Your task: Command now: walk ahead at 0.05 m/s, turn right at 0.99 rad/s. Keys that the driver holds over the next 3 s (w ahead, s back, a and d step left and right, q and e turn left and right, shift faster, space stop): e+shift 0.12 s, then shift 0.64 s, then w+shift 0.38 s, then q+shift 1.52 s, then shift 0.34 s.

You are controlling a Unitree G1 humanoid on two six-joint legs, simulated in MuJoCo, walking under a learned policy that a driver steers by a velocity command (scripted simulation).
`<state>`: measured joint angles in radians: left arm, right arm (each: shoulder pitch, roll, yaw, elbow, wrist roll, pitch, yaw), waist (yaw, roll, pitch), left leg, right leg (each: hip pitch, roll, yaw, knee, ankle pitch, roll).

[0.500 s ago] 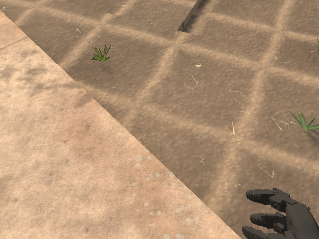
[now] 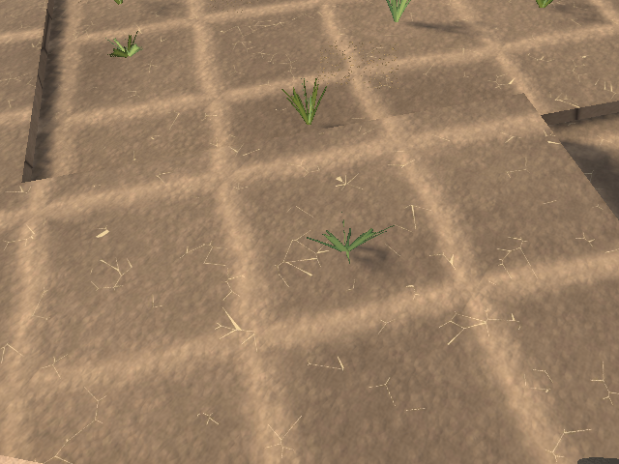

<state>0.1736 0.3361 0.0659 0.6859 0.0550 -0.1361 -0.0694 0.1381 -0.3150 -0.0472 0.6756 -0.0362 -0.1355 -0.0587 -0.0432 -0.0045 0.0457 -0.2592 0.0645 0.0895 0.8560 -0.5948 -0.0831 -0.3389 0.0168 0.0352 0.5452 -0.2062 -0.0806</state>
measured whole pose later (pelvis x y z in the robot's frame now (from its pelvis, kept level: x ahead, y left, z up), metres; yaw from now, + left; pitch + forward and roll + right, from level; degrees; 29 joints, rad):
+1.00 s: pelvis +0.09 +0.05 +0.00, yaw -18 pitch -1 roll +1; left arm 0.32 0.28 0.03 0.73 0.03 -0.05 -0.01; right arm 0.24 -0.30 -0.05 0.72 -0.05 -0.12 0.04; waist 0.00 -0.01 0.04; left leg -0.18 -0.04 0.09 0.51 -0.31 0.08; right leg -0.15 -0.05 0.03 0.58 -0.41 -0.07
